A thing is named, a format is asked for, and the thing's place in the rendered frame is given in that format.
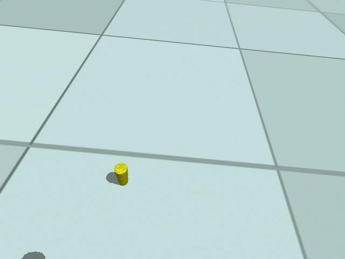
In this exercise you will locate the cup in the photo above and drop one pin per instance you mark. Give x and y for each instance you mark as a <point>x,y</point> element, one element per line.
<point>121,172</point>

